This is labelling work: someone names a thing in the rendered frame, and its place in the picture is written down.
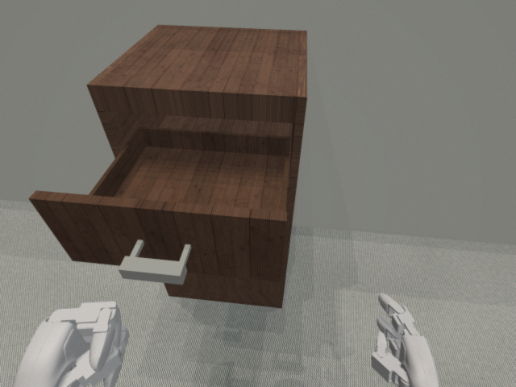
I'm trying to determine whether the left robot hand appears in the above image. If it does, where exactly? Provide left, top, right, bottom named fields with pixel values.
left=12, top=302, right=130, bottom=387

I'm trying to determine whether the right robot hand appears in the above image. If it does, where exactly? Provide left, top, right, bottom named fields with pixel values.
left=372, top=293, right=439, bottom=387

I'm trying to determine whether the handle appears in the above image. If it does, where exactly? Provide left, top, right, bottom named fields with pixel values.
left=118, top=239, right=191, bottom=285

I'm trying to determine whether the cabinet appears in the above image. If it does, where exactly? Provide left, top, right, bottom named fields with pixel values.
left=87, top=25, right=307, bottom=308

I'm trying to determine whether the drawer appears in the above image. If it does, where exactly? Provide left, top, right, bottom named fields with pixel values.
left=28, top=127, right=291, bottom=282

